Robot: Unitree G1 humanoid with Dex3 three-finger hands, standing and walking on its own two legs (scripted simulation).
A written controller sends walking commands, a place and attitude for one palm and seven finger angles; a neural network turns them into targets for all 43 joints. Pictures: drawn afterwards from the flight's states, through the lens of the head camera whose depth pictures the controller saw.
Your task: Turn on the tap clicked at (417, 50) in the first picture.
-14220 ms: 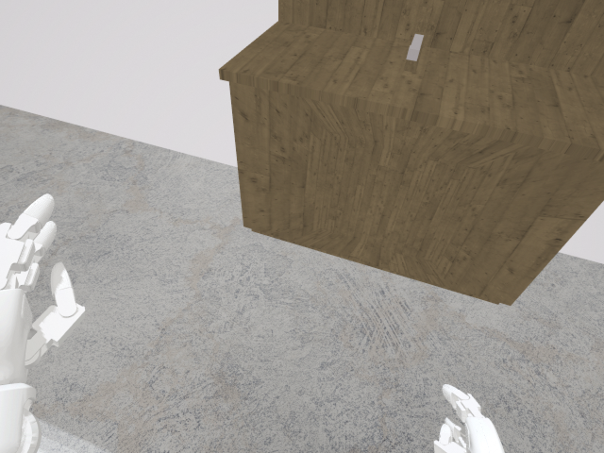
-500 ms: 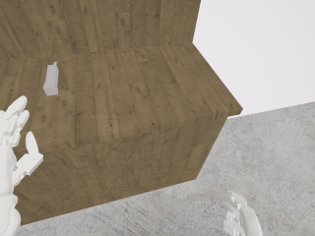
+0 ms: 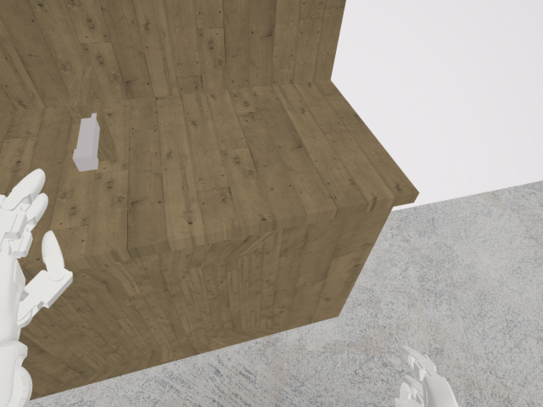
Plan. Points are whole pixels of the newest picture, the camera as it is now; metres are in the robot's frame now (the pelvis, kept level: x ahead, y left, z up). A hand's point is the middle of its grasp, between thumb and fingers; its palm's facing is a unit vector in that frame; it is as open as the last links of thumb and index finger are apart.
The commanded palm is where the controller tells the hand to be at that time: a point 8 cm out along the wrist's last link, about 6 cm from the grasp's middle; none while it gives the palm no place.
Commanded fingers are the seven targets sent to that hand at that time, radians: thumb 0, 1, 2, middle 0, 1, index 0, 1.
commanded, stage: shuffle to correct the standing spot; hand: left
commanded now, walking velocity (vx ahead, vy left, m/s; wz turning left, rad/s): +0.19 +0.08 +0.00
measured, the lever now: (86, 159) +0.44 +0.35 +0.10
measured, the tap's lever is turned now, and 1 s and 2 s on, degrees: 0 0 0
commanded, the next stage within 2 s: come to a stop and stand still in 0.80 s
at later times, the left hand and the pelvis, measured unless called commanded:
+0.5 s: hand (85, 217) +0.28 +0.26 +0.17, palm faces +0.41 -0.82 -0.41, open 7.4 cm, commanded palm +0.22 +0.30 +0.18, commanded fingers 0.00 0.90 0.90 -0.20 -0.30 -0.20 -0.30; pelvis +0.07 +0.01 -0.03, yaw +2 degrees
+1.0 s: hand (83, 173) +0.33 +0.28 +0.18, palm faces +0.37 -0.81 -0.46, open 7.4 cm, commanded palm +0.28 +0.33 +0.18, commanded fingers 0.00 0.90 0.90 -0.20 -0.30 -0.20 -0.30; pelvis +0.12 +0.05 -0.01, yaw -2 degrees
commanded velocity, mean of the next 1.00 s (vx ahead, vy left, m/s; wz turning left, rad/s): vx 0.15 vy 0.07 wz -0.04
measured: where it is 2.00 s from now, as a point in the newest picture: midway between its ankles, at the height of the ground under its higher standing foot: outside the picture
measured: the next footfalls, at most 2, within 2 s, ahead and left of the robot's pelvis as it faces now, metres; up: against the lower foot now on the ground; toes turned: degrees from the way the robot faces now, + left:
left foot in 0.66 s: +0.22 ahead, +0.18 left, +0.00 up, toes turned +3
right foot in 0.92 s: +0.15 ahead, -0.03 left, +0.00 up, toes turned -6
